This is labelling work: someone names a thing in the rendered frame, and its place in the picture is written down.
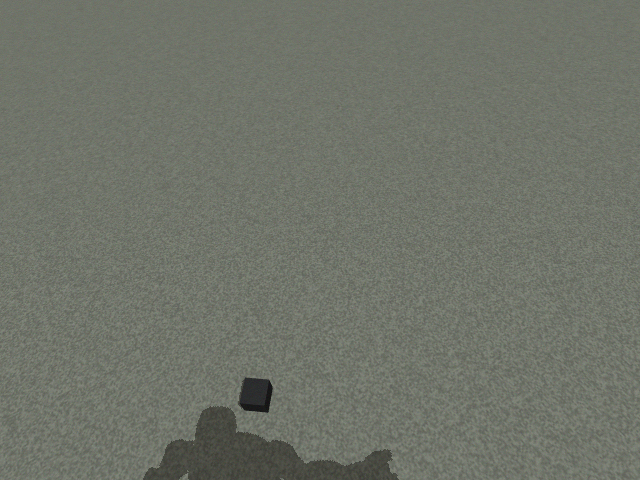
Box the cube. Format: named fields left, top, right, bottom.
left=240, top=378, right=273, bottom=413

